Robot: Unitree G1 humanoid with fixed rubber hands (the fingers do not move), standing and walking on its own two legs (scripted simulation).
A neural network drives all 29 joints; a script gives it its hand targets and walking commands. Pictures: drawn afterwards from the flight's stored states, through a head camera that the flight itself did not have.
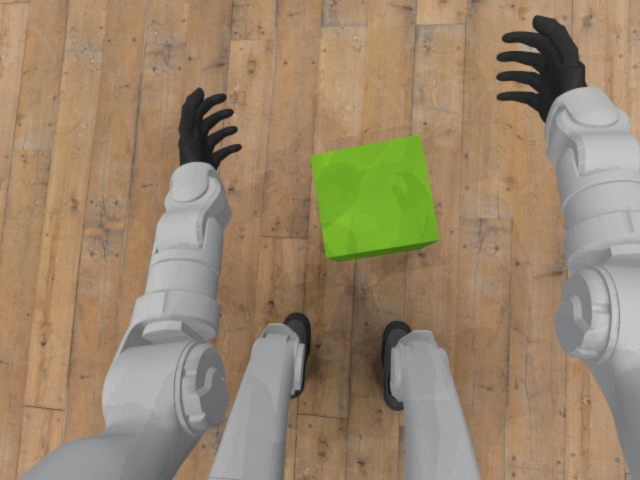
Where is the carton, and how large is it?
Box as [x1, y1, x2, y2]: [311, 135, 439, 261]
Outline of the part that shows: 420,135 311,155 326,257 339,261 421,248 439,239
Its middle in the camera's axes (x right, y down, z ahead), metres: +0.11 -0.08 +0.85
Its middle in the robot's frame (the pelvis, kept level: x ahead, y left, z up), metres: +0.48 -0.02 -0.51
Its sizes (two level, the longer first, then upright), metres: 0.210 0.200 0.250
